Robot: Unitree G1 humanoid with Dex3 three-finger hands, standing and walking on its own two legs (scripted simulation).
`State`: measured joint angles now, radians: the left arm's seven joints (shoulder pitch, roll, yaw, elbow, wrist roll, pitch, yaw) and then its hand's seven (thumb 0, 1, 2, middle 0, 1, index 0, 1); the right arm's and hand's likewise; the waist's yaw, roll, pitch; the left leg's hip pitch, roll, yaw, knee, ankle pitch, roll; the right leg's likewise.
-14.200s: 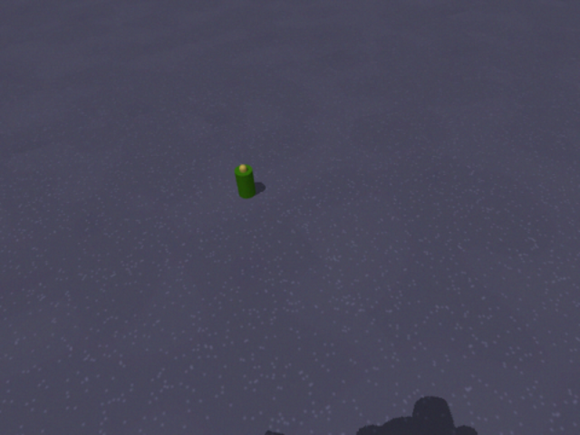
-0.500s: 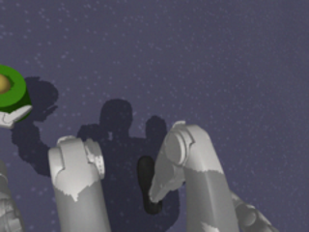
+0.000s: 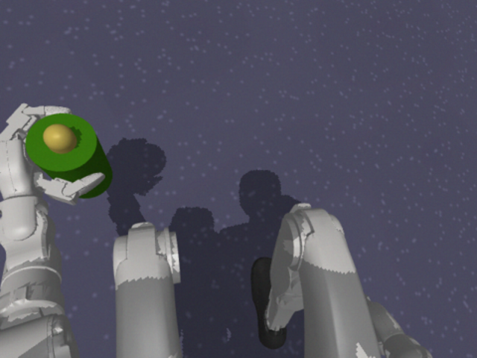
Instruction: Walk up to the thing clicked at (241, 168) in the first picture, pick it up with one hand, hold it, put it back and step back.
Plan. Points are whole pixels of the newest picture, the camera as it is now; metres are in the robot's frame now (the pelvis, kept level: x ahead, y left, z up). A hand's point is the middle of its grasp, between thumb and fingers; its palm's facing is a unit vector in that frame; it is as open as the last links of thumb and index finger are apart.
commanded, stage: settle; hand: left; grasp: from the side
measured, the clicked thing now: (74, 157) +0.43 +0.25 -0.11
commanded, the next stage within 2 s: lift in 0.86 s
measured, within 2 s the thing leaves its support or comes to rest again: neither
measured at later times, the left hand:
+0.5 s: hand (62, 134) +0.44 +0.25 -0.04, palm faces +0.24 -0.97 -0.06, open 11.6 cm
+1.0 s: hand (58, 125) +0.45 +0.25 -0.02, palm faces +0.26 -0.96 -0.06, open 11.6 cm
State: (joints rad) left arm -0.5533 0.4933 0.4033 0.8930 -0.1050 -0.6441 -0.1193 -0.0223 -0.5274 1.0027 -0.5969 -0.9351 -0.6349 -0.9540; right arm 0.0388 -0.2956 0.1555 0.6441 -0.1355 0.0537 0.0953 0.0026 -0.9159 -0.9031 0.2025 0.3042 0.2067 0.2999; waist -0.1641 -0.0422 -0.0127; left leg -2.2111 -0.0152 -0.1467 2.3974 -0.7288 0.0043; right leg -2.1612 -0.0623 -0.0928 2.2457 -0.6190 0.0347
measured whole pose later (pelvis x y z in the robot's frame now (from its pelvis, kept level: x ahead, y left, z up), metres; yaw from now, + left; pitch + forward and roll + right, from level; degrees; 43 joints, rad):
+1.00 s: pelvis +0.01 -0.01 +0.04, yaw +4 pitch +35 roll -5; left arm -0.62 0.40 0.43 0.93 -0.09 -0.59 -0.10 -0.02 -0.58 1.07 -0.60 -0.97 -0.63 -0.99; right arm 0.09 -0.29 0.04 0.69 -0.09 0.00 0.06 0.00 -0.93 -0.91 0.20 0.30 0.21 0.30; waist -0.15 0.01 -0.11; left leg -2.13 -0.01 -0.08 2.25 -0.73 -0.01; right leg -2.13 -0.07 -0.03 2.16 -0.64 0.02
